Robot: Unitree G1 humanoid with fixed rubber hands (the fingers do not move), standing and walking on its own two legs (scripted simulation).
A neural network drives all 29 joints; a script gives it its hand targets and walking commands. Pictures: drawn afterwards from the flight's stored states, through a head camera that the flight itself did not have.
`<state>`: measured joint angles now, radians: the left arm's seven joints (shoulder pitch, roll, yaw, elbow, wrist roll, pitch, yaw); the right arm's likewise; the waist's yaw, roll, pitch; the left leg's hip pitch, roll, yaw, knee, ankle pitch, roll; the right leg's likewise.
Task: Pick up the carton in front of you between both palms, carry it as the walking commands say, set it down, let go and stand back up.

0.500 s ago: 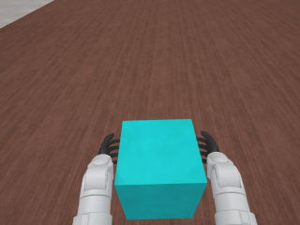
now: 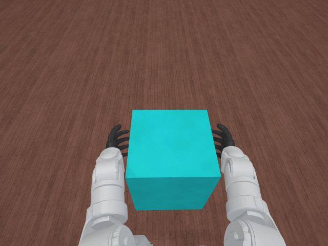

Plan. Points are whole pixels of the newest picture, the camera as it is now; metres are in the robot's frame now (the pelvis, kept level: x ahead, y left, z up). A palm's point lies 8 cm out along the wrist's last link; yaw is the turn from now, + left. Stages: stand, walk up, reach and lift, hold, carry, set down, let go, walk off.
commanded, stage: set down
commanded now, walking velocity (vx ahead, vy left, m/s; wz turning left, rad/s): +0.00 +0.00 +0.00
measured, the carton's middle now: (169, 162) +0.34 +0.02 -0.07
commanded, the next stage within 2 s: none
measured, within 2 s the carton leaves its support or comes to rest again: neither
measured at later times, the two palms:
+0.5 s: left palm (125, 165) +0.39 +0.17 -0.19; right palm (207, 161) +0.41 -0.13 -0.18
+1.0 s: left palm (126, 172) +0.43 +0.19 -0.34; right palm (194, 166) +0.46 -0.11 -0.33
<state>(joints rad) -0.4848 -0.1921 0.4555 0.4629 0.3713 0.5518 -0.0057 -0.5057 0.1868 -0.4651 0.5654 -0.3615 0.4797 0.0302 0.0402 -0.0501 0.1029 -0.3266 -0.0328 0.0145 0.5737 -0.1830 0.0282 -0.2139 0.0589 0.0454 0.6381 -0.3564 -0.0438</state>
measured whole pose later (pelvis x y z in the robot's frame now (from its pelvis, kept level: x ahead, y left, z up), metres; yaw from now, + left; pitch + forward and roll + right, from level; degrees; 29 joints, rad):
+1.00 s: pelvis -0.04 +0.00 -0.23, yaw -4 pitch +46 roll -3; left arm -0.97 -0.01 0.50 0.58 0.19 0.26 0.06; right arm -1.07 -0.02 -0.36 0.76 -0.14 0.21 -0.08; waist 0.07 -0.05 -0.08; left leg -1.97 -0.07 -0.07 1.58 -0.40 -0.02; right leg -1.84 0.17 0.01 1.66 -0.61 -0.01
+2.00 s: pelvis -0.06 +0.00 -0.36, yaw -7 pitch +42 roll +2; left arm -1.35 0.20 0.53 0.81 0.09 0.26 0.01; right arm -1.59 -0.24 -0.07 1.08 0.01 0.23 -0.17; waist 0.17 -0.05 0.34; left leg -2.28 0.00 0.01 2.04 -0.49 -0.01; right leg -2.20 0.21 -0.01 2.16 -0.68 -0.01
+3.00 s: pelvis -0.07 +0.01 -0.39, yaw -8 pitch +35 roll +3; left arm -1.50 0.36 0.48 1.16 -0.07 0.05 0.05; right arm -1.66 -0.42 0.10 1.12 0.15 0.16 -0.10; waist 0.17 -0.02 0.52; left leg -2.26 0.06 0.07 2.15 -0.51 0.04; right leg -2.19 0.11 -0.04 2.27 -0.69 -0.05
